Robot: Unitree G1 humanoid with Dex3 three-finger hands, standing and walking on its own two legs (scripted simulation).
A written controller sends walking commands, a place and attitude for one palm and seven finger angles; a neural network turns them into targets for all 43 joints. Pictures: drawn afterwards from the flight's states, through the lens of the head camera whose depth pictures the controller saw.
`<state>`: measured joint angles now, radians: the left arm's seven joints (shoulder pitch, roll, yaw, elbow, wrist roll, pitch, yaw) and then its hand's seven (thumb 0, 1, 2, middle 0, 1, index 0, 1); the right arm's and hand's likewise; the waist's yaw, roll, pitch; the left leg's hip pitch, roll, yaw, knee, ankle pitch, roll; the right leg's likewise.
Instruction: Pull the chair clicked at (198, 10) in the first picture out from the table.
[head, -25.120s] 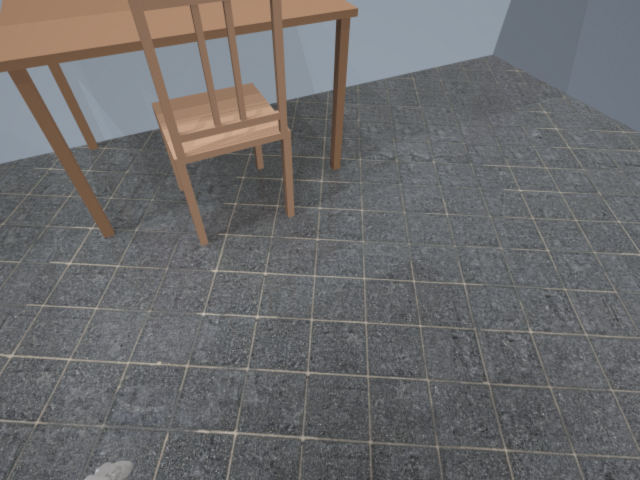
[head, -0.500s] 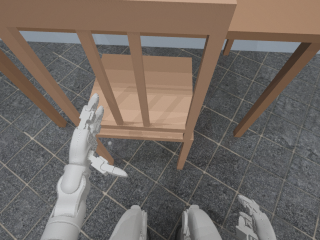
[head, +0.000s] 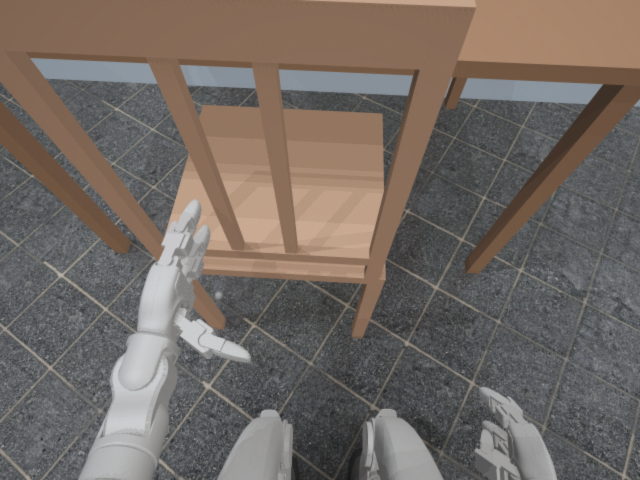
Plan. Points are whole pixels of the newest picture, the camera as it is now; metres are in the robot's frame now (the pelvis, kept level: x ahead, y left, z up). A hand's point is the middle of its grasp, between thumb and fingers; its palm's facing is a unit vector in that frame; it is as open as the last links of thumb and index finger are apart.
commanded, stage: aim the fingers beside a spindle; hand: left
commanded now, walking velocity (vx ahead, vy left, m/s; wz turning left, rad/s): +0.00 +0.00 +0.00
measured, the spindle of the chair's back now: (211, 180) +0.47 +0.15 +0.05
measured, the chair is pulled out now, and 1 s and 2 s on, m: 0.00 0.00 0.00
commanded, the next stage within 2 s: none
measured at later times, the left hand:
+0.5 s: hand (203, 292) +0.33 +0.15 +0.03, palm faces -0.06 -1.00 -0.04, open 16.9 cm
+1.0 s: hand (214, 308) +0.31 +0.14 +0.01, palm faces -0.10 -0.99 -0.01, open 16.9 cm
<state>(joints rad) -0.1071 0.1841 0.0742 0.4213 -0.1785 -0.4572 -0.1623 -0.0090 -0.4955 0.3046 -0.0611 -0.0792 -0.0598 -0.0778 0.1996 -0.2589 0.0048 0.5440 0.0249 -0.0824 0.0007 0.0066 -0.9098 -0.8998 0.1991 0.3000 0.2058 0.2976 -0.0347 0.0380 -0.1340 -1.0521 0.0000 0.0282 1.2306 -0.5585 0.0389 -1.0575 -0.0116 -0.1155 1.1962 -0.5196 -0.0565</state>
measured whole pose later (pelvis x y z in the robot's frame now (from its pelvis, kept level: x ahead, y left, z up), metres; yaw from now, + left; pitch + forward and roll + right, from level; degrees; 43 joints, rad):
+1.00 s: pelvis +0.00 +0.01 +0.00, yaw +0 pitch +21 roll -2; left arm -0.04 0.17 0.03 0.35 -0.17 -0.44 -0.14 -0.01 -0.50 0.30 -0.06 -0.08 -0.06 -0.08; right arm 0.20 -0.25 0.01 0.53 0.02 -0.08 0.00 0.01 -0.91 -0.90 0.20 0.30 0.21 0.30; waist -0.03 0.04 -0.13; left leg -1.05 -0.01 0.03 1.24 -0.56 0.06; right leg -1.05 -0.02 -0.11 1.19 -0.51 -0.04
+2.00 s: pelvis +0.00 +0.00 +0.00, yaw +0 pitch +21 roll -2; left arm -0.01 0.19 0.06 0.29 -0.19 -0.46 -0.16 -0.01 -0.49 0.30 -0.06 -0.08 -0.06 -0.08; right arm 0.20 -0.25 0.00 0.54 0.02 -0.10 -0.01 0.01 -0.91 -0.90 0.20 0.30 0.21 0.30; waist -0.03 0.04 -0.12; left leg -1.04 0.00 0.02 1.23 -0.56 0.04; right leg -1.04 -0.01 -0.12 1.18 -0.52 -0.05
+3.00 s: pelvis +0.00 +0.01 +0.00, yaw -1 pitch +23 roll -2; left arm -0.34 0.20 0.12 0.60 -0.15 -0.46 -0.11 -0.01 -0.50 0.30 -0.06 -0.08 -0.06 -0.08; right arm 0.23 -0.26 0.01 0.59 0.01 -0.07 0.00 0.01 -0.91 -0.90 0.20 0.30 0.21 0.30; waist -0.07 0.05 -0.13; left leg -1.07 0.00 0.04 1.22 -0.55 0.05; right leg -1.07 -0.01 -0.10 1.17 -0.50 -0.04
